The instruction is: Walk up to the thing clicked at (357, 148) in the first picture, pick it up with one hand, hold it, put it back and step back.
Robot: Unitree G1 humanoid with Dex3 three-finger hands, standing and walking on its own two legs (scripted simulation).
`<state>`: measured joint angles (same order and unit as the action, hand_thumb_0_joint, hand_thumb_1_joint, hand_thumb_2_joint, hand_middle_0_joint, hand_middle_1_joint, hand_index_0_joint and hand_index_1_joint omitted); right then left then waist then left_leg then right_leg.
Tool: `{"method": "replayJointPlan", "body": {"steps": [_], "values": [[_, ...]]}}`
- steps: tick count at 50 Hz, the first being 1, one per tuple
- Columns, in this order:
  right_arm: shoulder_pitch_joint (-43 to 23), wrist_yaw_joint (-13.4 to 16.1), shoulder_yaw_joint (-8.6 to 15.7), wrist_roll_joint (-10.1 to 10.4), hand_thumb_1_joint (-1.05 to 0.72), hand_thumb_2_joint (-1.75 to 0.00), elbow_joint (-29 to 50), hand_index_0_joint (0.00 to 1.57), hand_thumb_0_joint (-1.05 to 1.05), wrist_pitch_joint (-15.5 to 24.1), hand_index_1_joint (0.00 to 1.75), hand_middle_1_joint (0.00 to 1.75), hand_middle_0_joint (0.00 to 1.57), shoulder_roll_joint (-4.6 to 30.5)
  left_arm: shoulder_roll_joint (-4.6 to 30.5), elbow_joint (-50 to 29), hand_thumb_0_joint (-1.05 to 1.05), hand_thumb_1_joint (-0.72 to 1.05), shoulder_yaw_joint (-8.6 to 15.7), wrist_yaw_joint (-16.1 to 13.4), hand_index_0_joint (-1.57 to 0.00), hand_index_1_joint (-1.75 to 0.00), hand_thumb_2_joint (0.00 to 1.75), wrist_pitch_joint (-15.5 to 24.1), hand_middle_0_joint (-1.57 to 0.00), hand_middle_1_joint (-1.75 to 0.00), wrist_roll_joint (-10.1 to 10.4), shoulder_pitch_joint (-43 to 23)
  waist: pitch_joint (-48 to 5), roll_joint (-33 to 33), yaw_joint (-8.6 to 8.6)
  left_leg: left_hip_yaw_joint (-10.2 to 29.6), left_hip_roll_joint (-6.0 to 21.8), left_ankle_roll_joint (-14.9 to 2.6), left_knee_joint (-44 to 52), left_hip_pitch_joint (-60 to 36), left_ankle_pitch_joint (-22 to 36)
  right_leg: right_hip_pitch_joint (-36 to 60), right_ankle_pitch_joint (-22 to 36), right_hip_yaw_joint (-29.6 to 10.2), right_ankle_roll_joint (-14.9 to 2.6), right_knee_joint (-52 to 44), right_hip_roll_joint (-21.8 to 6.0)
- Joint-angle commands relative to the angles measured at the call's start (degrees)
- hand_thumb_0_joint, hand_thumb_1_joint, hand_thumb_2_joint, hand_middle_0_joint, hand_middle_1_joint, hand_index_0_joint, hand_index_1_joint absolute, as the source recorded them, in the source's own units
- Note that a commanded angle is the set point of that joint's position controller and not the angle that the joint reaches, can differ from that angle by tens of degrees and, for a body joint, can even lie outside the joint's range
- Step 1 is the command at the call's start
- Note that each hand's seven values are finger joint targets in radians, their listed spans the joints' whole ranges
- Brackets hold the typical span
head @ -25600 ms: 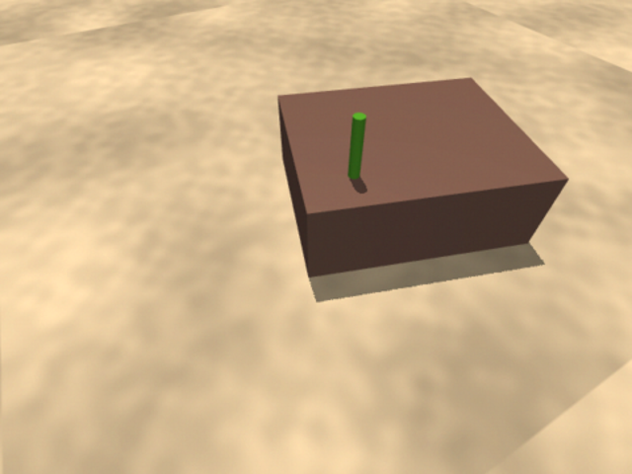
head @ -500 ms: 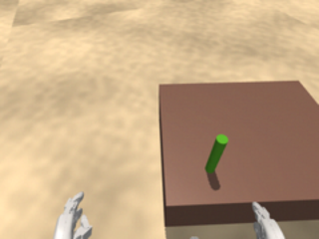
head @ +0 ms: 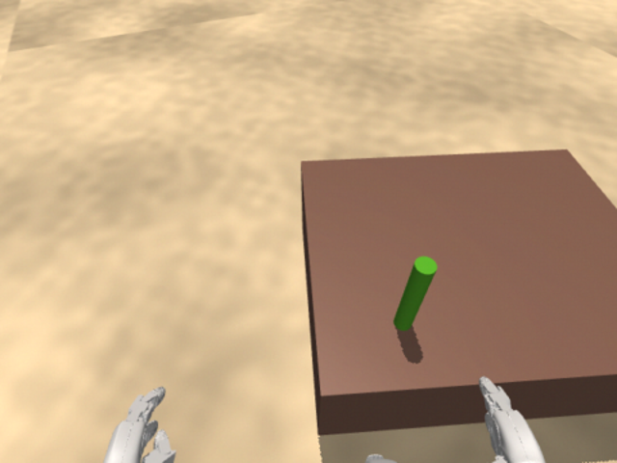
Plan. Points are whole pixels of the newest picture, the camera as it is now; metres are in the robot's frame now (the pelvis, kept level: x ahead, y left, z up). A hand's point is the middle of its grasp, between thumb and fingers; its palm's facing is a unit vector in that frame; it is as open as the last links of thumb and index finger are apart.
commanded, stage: home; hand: right
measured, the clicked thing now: (412, 297) +0.49 -0.21 -0.24
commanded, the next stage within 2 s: stand in 0.32 s
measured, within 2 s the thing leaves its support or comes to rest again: neither
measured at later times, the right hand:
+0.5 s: hand out of the picture +0.06 -0.26 -0.11, palm faces -0.01 +0.94 -0.33, open 17.3 cm
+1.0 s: hand out of the picture +0.03 -0.25 -0.11, palm faces -0.05 +0.95 -0.32, open 7.8 cm
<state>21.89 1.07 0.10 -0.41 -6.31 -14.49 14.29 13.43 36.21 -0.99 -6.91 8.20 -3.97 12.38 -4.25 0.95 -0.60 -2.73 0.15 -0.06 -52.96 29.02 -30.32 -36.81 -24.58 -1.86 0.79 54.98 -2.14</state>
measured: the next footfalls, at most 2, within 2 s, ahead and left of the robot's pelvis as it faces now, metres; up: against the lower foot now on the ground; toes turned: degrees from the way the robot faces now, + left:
none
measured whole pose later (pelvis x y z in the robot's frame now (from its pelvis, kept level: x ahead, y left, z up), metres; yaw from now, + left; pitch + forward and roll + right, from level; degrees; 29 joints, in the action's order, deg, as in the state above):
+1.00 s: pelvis -0.01 -0.01 +0.06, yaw +1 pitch -3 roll +0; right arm 11.7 0.8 0.2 -1.6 -62.9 0.6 17.9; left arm 18.2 67.5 1.3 0.6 0.2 -1.5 7.3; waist 3.4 -0.6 -0.3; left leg -0.9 2.0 1.5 -22.7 5.1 -14.4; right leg -10.8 -8.6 0.9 -0.2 22.6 -0.2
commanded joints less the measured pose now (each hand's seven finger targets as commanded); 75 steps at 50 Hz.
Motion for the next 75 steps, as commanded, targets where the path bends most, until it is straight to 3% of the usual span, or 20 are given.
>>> {"method": "replayJointPlan", "body": {"steps": [1,2,3,6,8,10,13,16,18,21,22,24,28,31,39,44,50,57,66,75], "values": [[-3.9,0.79,5.25,-4.86,0.61,0.0,-10.76,0.04,0.0,13.71,0.04,0.04,0.04,13.79,11.42,-0.93,0.0,0.9,5.77,4.08,-0.2,-0.31,0.9,-3.06,-0.2,-0.31,-1.05,-4.22,-1.88,-4.69,0.95,11.32,6.79,-4.65,16.01,-7.18,23.3,10.52,18.38,-0.5,-3.88,-7.75,0.17],[-5.51,0.35,5.09,-4.11,0.56,-0.04,-13.02,0.05,0.0,14.12,0.05,0.05,0.05,13.89,11.33,0.4,0.0,0.9,5.52,4.92,-0.2,-0.31,0.9,-3.38,-0.2,-0.31,-0.18,-4.41,-1.35,-3.8,0.04,10.55,6.85,-4.22,17.52,-5.63,19.52,13.74,14.62,0.11,-3.99,-10.17,0.72],[-6.49,0.11,5.21,-3.31,0.55,-0.05,-15.12,0.05,0.0,14.44,0.05,0.05,0.05,13.19,11.8,1.75,0.0,0.9,5.47,5.67,-0.2,-0.31,0.9,-3.65,-0.2,-0.31,0.56,-3.69,-1.9,-4.37,-0.33,9.85,6.92,-3.72,17.14,-6.18,19.79,15.92,15.1,-0.07,-3.93,-12.22,0.5],[-8.93,0.36,5.06,-1.93,0.58,-0.03,-20.57,0.05,0.0,15.08,0.05,0.05,0.05,12.05,12.83,4.54,0.0,0.9,5.95,6.73,-0.2,-0.31,0.9,-4.36,-0.2,-0.31,0.9,-3.72,-2.46,-1.34,0.5,6.87,5.03,-1.56,17.24,-7.66,17.37,18.2,16.99,-2.45,-4.23,-15.58,-0.19],[-8.58,0.61,4.88,-2.05,0.56,-0.04,-24.09,0.05,0.0,15.53,0.05,0.05,0.05,12.0,12.47,6.14,0.0,0.9,5.83,6.84,-0.2,-0.31,0.9,-4.71,-0.2,-0.31,0.72,-5.05,-1.69,0.35,1.01,6.8,4.73,-1.45,18.7,-8.24,15.07,19.38,15.63,-3.01,-4.27,-17.8,-0.73],[-8.89,0.74,4.99,-2.15,0.55,-0.05,-27.17,0.05,0.0,16.13,0.05,0.05,0.05,12.34,12.83,7.75,0.0,0.9,5.87,6.74,-0.2,-0.31,0.9,-4.76,-0.2,-0.31,0.71,-4.68,-2.23,1.73,1.15,5.87,4.43,-1.41,18.28,-11.04,18.3,20.53,18.73,-3.94,-4.44,-19.79,-1.86],[-8.41,0.88,4.65,-2.19,0.57,-0.04,-31.66,0.05,0.0,16.54,0.05,0.05,0.05,11.9,14.06,9.96,0.0,0.9,6.03,6.45,-0.2,-0.31,0.9,-5.07,-0.2,-0.31,1.08,-5.68,-0.27,3.74,1.66,4.95,3.74,-1.15,19.46,-14.01,16.63,19.63,15.66,-6.49,-4.85,-25.67,-3.8],[-8.17,0.96,4.43,-2.18,0.53,-0.06,-36.02,0.05,0.0,16.78,0.05,0.05,0.05,12.98,14.47,12.08,0.0,0.9,5.97,6.33,-0.2,-0.31,0.9,-5.58,-0.2,-0.31,1.72,-6.19,1.43,1.12,1.64,5.73,4.71,-1.29,22.99,-15.66,19.17,20.95,16.93,-5.24,-4.39,-26.74,-3.32],[-8.33,1.12,4.36,-1.95,0.55,-0.05,-38.41,0.05,0.0,16.94,0.05,0.05,0.05,13.71,14.27,14.1,0.0,0.9,5.8,6.23,-0.2,-0.31,0.9,-5.86,-0.2,-0.31,1.98,-4.82,1.46,-0.48,1.02,6.3,5.55,-1.22,24.54,-16.38,22.98,23.84,21.57,-4.14,-4.04,-26.55,-2.97],[-8.15,1.24,3.72,-1.67,0.54,-0.05,-41.75,0.05,0.0,16.76,0.05,0.05,0.05,13.02,15.37,16.86,0.0,0.9,5.78,6.13,-0.2,-0.31,0.9,-6.2,-0.2,-0.31,1.96,-5.46,2.04,2.04,1.48,5.37,5.03,-0.64,26.29,-16.89,20.61,26.37,19.0,-5.41,-3.99,-30.67,-4.02],[-8.32,1.28,3.67,-1.66,0.46,-0.13,-42.81,0.13,0.0,16.79,0.13,0.13,0.13,13.28,15.33,17.51,0.0,0.9,5.71,6.12,-0.2,-0.3,0.9,-6.3,-0.2,-0.3,2.01,-5.41,1.36,1.5,1.28,5.21,5.09,-0.54,26.79,-17.75,21.47,27.33,20.12,-5.44,-4.11,-31.13,-4.21],[-8.9,1.18,3.46,-1.54,0.3,-0.29,-44.79,0.2,0.0,16.51,0.29,0.29,0.2,13.17,15.69,19.09,0.0,0.9,5.58,6.12,-0.2,-0.3,0.9,-6.55,-0.2,-0.3,2.07,-5.84,3.77,1.6,1.16,5.36,4.96,-0.39,28.49,-18.04,18.45,25.9,13.48,-5.74,-3.65,-34.15,-4.13],[-8.82,0.97,3.1,-1.65,-0.02,-0.61,-47.94,0.2,0.0,16.48,0.3,0.3,0.2,13.7,15.81,21.34,0.0,0.9,5.42,6.38,-0.2,-0.3,0.9,-7.03,-0.2,-0.3,2.3,-6.97,6.88,-1.25,1.02,6.1,5.58,-0.52,32.14,-16.51,15.78,26.29,9.06,-4.89,-3.2,-35.56,-3.29],[-9.91,1.03,2.89,-1.52,-0.26,-0.85,-49.25,0.2,0.0,16.64,0.3,0.3,0.2,13.77,15.05,23.1,0.0,0.9,5.17,6.49,-0.2,-0.3,0.9,-6.81,-0.2,-0.3,2.51,-6.42,5.4,-2.11,0.42,6.4,6.47,-0.59,33.22,-17.38,18.48,29.36,14.99,-4.18,-3.05,-34.71,-3.43],[-10.24,0.9,2.68,-1.44,-0.9,-0.9,-51.85,0.2,0.0,16.33,0.3,0.3,0.2,15.09,15.85,25.99,0.0,0.9,4.97,6.8,-0.2,-0.3,0.9,-7.08,-0.2,-0.3,2.5,-8.03,8.67,-1.46,0.54,6.3,6.01,-0.78,35.44,-16.11,12.63,27.81,8.37,-4.73,-2.5,-37.7,-3.47],[-10.49,0.77,2.38,-1.33,-0.9,-0.9,-52.84,0.2,0.0,16.6,0.3,0.3,0.2,15.12,15.54,27.04,0.0,0.9,4.52,6.81,-0.2,-0.3,0.9,-6.87,-0.2,-0.3,2.74,-8.18,6.34,-1.3,0.53,6.79,6.77,-0.86,36.32,-17.88,16.21,29.79,13.88,-3.86,-2.13,-36.86,-3.47],[-11.38,0.7,2.15,-1.21,-0.9,-0.9,-53.54,0.2,0.0,16.31,0.3,0.3,0.2,15.34,16.11,28.11,0.0,0.9,4.11,6.7,-0.2,-0.3,0.9,-7.16,-0.2,-0.3,2.85,-8.03,7.24,0.25,0.3,6.86,6.56,-0.81,37.03,-18.49,14.21,27.84,10.94,-3.83,-1.95,-37.72,-3.57],[-11.99,0.67,1.95,-0.88,-0.9,-0.9,-54.31,0.2,0.0,16.65,0.3,0.3,0.2,15.44,15.92,28.67,0.0,0.9,3.61,6.37,-0.2,-0.3,0.9,-6.58,-0.2,-0.3,3.12,-7.36,3.13,-1.0,0.39,6.23,7.32,-0.74,36.08,-21.95,25.17,31.8,24.58,-2.92,-2.14,-35.49,-4.5],[-13.2,0.58,1.9,-0.72,-0.9,-0.9,-55.18,0.2,0.0,16.23,0.3,0.3,0.2,16.05,16.59,28.96,0.0,0.9,3.37,6.28,-0.2,-0.3,0.9,-6.64,-0.2,-0.3,3.16,-7.73,5.63,-1.38,0.31,6.06,7.19,-0.66,37.3,-21.37,21.75,30.34,21.4,-3.12,-1.63,-37.37,-4.49],[-14.14,0.44,1.96,-0.71,-0.9,-0.9,-55.12,0.2,0.0,16.19,0.3,0.3,0.2,16.31,16.96,28.47,0.0,0.9,3.36,6.24,-0.2,-0.3,0.9,-6.4,-0.2,-0.3,3.24,-8.9,3.28,-0.52,0.57,5.91,7.64,-0.53,37.34,-22.6,25.61,32.73,25.94,-2.82,-1.77,-36.71,-5.07]]}}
